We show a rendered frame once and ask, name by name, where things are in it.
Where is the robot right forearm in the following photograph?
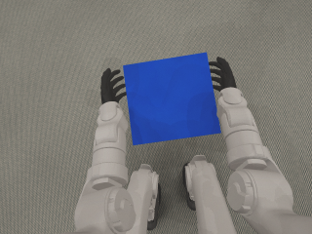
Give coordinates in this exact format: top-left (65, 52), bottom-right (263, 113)
top-left (216, 87), bottom-right (293, 202)

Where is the robot left foot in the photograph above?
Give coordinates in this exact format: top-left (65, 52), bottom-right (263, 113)
top-left (147, 183), bottom-right (161, 231)

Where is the robot left forearm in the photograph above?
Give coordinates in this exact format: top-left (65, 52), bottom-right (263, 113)
top-left (74, 101), bottom-right (129, 225)

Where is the carton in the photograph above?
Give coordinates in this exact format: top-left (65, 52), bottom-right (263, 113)
top-left (123, 52), bottom-right (221, 145)

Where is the left robot upper arm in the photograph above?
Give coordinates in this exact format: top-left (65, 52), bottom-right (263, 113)
top-left (59, 185), bottom-right (137, 234)

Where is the left robot hand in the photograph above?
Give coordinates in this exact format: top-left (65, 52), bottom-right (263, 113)
top-left (100, 67), bottom-right (127, 104)

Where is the left robot shin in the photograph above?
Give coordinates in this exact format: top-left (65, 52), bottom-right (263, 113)
top-left (130, 164), bottom-right (156, 220)

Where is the right robot hand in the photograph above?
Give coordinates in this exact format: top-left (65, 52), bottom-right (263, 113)
top-left (209, 57), bottom-right (237, 91)

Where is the right robot upper arm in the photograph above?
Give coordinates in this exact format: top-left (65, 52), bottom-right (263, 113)
top-left (226, 169), bottom-right (312, 234)

